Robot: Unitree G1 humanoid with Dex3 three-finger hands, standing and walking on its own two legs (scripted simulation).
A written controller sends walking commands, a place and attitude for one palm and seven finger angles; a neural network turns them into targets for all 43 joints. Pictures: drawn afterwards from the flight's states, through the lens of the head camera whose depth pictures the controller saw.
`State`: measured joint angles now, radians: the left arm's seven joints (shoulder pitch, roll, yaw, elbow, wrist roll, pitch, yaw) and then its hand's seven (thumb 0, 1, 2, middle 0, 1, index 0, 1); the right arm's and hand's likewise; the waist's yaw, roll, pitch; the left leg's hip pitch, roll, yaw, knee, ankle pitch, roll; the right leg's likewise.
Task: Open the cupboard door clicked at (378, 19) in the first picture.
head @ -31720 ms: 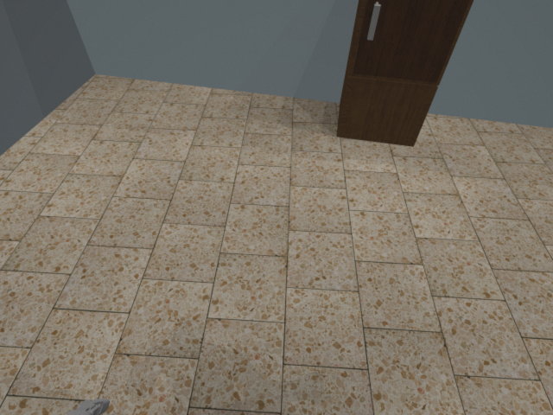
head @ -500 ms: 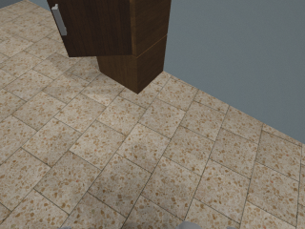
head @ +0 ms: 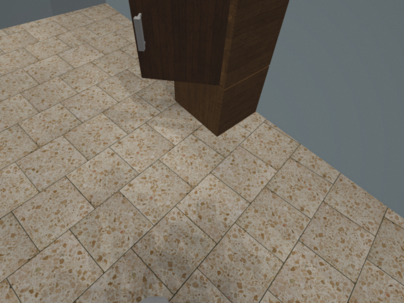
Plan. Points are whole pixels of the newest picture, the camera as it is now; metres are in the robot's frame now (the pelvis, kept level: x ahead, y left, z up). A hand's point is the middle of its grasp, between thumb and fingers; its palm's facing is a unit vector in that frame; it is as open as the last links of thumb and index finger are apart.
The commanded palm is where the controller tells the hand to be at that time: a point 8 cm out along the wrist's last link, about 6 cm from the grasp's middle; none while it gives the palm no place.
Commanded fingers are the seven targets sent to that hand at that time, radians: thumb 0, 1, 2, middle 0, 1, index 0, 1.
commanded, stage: take the last steps up to it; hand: left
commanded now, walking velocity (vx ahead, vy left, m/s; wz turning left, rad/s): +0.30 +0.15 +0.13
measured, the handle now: (140, 32) +1.15 +0.40 -0.09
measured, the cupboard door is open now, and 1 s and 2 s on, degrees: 44 44 44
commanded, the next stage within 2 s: come to a stop and stand still in 1.40 s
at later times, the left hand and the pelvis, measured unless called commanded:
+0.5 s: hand (126, 237) +0.27 +0.22 -0.16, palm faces +0.00 -0.98 -0.20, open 7.4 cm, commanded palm none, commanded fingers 0.00 0.90 0.90 -0.20 -0.30 -0.20 -0.30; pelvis +0.15 +0.04 -0.01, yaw +1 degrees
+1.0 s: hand (116, 248) +0.24 +0.24 -0.17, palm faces +0.19 -0.96 -0.19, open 7.3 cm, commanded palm none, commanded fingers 0.00 0.90 0.90 -0.20 -0.30 -0.20 -0.30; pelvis +0.33 +0.07 +0.00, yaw +3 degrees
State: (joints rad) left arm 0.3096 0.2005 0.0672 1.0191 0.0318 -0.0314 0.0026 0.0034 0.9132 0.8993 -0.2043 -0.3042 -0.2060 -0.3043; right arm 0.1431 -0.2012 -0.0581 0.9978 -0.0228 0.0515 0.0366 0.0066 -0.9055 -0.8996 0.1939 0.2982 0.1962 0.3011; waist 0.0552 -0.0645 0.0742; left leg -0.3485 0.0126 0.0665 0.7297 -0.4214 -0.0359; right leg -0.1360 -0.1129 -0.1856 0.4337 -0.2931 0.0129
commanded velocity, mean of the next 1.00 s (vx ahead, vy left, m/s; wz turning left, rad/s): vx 0.30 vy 0.10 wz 0.01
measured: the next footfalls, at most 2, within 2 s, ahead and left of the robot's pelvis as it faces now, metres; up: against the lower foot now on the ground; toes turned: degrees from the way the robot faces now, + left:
left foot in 0.06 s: +0.06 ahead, +0.13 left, +0.00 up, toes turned +6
right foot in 0.52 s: +0.28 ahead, -0.05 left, +0.00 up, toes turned -5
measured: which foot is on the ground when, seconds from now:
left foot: up 0.00-0.04, down 0.06-0.54, up 0.56-1.00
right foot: down 0.00-0.06, up 0.08-0.50, down 0.52-1.00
